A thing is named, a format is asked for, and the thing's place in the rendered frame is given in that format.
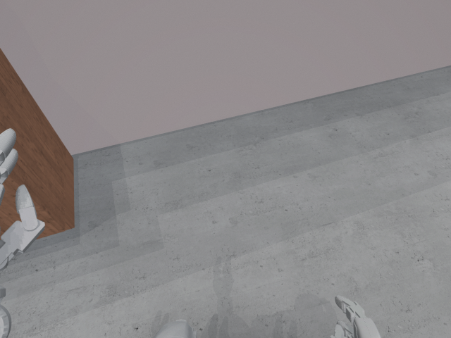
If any counter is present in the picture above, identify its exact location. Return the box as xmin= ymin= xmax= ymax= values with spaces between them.
xmin=0 ymin=49 xmax=75 ymax=240

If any left robot thigh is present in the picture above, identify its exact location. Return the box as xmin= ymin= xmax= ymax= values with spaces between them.
xmin=154 ymin=321 xmax=197 ymax=338

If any robot right hand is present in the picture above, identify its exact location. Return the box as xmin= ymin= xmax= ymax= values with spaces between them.
xmin=330 ymin=295 xmax=381 ymax=338

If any robot left hand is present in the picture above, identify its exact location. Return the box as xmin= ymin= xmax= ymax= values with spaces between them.
xmin=0 ymin=128 xmax=45 ymax=271

